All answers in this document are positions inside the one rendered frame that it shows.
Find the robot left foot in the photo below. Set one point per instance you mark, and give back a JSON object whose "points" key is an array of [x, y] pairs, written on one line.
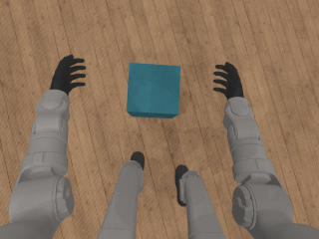
{"points": [[139, 157]]}

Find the right robot hand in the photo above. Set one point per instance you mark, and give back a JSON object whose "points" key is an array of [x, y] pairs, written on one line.
{"points": [[233, 83]]}

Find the left robot hand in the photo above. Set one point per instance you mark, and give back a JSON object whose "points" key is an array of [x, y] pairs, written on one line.
{"points": [[62, 78]]}

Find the robot right upper arm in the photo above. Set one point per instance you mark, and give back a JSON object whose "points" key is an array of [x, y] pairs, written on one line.
{"points": [[265, 211]]}

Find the left robot forearm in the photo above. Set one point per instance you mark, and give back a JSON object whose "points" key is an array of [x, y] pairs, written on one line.
{"points": [[47, 150]]}

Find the carton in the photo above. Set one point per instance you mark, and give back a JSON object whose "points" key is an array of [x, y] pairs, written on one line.
{"points": [[153, 91]]}

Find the robot left upper arm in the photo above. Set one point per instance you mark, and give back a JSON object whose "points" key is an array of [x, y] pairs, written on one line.
{"points": [[38, 206]]}

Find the right robot forearm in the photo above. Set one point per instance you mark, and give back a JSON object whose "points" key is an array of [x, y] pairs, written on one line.
{"points": [[250, 162]]}

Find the right robot shin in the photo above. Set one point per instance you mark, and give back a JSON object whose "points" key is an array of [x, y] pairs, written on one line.
{"points": [[191, 172]]}

